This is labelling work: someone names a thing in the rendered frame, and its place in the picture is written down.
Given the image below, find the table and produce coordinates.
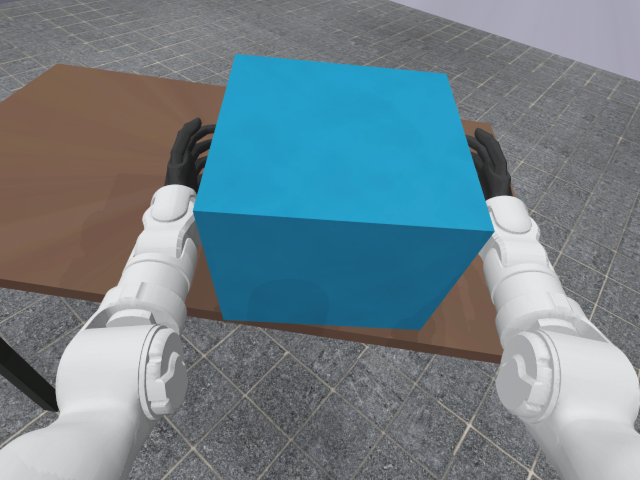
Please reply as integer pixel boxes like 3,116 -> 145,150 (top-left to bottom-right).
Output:
0,63 -> 516,412

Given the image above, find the right robot hand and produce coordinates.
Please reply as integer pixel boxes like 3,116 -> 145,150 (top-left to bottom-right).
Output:
465,128 -> 513,201

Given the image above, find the left robot forearm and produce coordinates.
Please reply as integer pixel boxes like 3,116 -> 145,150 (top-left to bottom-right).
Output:
56,185 -> 202,411

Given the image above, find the robot left upper arm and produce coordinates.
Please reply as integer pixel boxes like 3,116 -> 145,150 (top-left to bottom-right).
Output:
0,324 -> 188,480

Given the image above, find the left robot hand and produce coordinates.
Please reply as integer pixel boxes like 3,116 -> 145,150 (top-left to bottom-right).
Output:
164,117 -> 216,194

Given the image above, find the carton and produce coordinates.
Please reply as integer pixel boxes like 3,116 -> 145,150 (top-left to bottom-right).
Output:
193,54 -> 495,330

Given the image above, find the robot right upper arm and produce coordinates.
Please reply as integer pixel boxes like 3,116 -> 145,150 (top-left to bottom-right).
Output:
495,329 -> 640,480

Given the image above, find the right robot forearm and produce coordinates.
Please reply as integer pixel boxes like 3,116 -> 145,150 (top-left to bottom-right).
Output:
478,196 -> 640,420

